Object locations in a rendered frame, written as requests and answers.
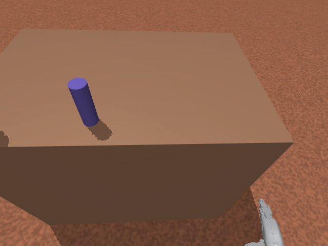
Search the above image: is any right robot hand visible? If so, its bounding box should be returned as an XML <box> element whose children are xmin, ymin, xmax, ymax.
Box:
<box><xmin>245</xmin><ymin>198</ymin><xmax>284</xmax><ymax>246</ymax></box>

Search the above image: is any can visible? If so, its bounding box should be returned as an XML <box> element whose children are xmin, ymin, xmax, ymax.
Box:
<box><xmin>68</xmin><ymin>78</ymin><xmax>99</xmax><ymax>127</ymax></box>

